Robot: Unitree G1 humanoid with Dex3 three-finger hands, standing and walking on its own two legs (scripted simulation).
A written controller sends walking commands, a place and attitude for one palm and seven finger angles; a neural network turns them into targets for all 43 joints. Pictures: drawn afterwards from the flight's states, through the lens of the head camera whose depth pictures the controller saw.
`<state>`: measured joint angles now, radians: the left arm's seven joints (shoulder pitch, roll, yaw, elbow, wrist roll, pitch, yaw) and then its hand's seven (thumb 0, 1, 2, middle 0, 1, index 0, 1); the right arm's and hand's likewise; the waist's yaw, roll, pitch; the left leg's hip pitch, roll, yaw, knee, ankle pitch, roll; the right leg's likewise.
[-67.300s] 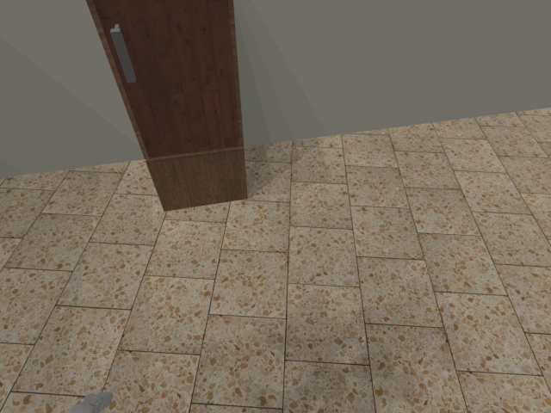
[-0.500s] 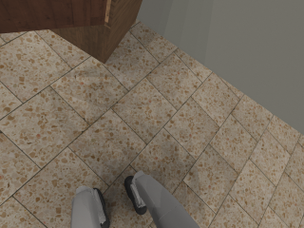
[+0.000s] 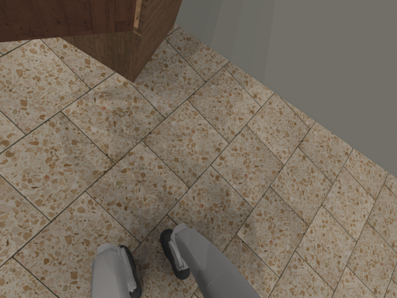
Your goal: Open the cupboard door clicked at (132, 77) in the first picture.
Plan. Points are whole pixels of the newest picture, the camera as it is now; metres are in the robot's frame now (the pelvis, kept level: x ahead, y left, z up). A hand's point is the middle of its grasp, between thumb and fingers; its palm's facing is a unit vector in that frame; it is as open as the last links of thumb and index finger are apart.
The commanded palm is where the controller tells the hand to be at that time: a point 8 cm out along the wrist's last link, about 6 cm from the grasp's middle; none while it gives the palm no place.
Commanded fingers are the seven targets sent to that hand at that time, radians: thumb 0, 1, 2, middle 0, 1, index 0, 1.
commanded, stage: move the hooked fingers beside the handle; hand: left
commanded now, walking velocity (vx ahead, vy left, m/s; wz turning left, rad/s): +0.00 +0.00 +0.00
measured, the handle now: out of the picture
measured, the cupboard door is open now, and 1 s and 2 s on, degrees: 48 48 48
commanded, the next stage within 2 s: none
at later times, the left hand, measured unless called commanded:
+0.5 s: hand out of the picture +0.64 +0.25 +0.11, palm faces +0.09 -1.00 +0.00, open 14.0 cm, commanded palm +0.70 +0.24 +0.10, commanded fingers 0.00 -0.50 0.30 -0.30 -1.20 -0.30 -1.20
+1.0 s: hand out of the picture +0.65 +0.26 +0.11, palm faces +0.09 -1.00 +0.03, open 14.0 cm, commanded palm +0.71 +0.23 +0.10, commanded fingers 0.00 -0.50 0.30 -0.30 -1.20 -0.30 -1.20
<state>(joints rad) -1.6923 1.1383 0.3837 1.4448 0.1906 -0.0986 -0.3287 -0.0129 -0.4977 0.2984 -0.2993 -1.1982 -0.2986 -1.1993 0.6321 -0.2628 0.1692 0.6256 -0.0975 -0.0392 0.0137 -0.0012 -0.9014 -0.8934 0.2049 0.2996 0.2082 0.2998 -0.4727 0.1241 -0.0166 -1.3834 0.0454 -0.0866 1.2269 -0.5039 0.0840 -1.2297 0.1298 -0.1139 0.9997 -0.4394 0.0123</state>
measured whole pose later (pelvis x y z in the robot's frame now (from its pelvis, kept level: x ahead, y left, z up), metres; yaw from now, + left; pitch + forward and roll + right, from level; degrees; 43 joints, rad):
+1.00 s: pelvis +0.00 +0.00 +0.00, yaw +0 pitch +38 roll -13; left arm -1.68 1.11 0.37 1.45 0.17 -0.10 -0.33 -0.01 -0.50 0.30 -0.30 -1.20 -0.30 -1.20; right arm 0.60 -0.28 0.16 0.63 -0.09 -0.06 0.00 0.00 -0.90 -0.89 0.20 0.30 0.21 0.30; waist -0.46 0.12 -0.02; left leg -1.38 0.04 -0.09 1.23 -0.51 0.08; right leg -1.23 0.13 -0.12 1.01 -0.45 0.01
